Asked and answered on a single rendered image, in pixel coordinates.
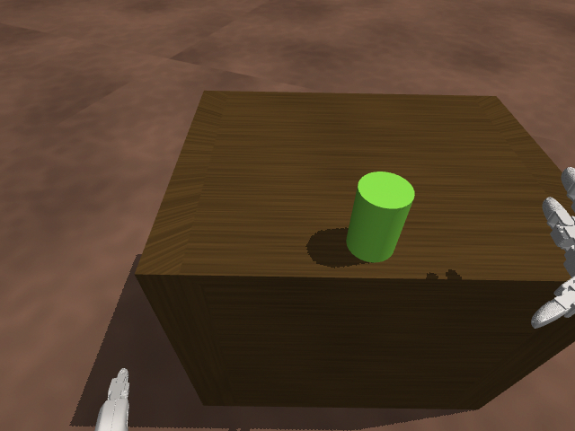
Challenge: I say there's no can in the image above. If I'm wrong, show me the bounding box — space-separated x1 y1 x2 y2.
346 172 415 262

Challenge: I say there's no left robot hand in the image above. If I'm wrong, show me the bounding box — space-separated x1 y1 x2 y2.
94 368 129 431

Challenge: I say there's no right robot hand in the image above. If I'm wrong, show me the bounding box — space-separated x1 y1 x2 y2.
531 167 575 329

